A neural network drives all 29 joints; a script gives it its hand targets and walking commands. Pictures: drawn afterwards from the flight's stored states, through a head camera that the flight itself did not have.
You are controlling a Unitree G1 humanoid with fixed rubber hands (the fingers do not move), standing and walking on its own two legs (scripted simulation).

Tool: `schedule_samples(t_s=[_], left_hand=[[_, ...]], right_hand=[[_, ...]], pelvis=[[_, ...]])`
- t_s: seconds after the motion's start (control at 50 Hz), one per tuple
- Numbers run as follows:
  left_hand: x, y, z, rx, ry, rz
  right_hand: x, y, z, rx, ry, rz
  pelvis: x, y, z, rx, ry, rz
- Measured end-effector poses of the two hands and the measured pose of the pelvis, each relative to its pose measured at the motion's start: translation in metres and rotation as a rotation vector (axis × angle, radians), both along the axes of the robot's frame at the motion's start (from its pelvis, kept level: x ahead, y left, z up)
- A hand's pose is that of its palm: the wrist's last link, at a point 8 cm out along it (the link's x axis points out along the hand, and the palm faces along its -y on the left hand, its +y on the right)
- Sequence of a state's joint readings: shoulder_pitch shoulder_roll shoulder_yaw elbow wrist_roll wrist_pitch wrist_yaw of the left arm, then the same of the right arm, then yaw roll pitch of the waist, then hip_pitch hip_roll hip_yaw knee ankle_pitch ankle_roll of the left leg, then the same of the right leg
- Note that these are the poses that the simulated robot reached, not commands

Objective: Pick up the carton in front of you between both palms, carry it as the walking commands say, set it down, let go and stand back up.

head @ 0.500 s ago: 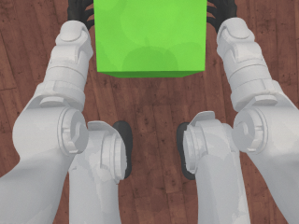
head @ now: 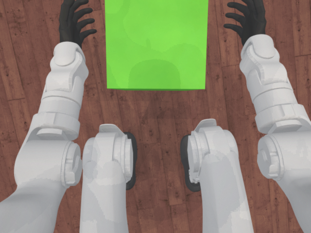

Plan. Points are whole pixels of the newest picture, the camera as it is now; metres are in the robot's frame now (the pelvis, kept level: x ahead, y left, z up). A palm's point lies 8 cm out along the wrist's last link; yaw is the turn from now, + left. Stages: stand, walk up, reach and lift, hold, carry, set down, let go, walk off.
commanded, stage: set down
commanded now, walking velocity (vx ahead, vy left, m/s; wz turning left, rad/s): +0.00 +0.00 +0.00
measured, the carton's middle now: (155, 53) +0.50 +0.00 -0.26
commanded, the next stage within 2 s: let go in 0.84 s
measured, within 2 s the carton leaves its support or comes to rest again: neither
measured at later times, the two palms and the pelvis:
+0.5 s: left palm (9, 6) +0.51 +0.19 +0.01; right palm out of the picture +0.50 -0.21 +0.02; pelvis +0.01 +0.00 +0.13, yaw +0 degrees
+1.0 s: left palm out of the picture +0.49 +0.19 +0.15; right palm out of the picture +0.49 -0.22 +0.16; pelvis +0.05 +0.00 +0.26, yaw +0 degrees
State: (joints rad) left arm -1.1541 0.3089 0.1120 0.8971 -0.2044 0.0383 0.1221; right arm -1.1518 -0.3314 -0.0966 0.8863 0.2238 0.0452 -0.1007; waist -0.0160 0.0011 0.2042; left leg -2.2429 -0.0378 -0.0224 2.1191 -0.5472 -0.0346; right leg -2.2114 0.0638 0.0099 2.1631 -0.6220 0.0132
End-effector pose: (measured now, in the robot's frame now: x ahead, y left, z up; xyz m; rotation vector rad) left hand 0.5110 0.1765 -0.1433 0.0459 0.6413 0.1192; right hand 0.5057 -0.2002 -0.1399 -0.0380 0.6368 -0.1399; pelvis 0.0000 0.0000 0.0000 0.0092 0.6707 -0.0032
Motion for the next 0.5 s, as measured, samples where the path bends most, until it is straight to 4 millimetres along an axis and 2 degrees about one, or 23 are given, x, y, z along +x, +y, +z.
schedule_samples(t_s=[0.16, 0.38, 0.5], left_hand=[[-0.002, 0.002, 0.064, 0.008, 0.01, 0.011], [-0.001, 0.008, 0.122, 0.014, -0.012, 0.008], [-0.002, 0.01, 0.158, 0.013, -0.015, 0.0]], right_hand=[[-0.004, -0.006, 0.065, -0.008, 0.011, -0.02], [-0.002, -0.006, 0.121, -0.015, -0.011, -0.01], [-0.002, -0.01, 0.159, -0.017, -0.014, -0.004]], pelvis=[[0.005, 0.001, 0.048, -0.004, 0.079, -0.003], [0.009, 0.003, 0.096, -0.006, 0.139, 0.003], [0.015, 0.004, 0.127, -0.01, 0.149, 0.004]])
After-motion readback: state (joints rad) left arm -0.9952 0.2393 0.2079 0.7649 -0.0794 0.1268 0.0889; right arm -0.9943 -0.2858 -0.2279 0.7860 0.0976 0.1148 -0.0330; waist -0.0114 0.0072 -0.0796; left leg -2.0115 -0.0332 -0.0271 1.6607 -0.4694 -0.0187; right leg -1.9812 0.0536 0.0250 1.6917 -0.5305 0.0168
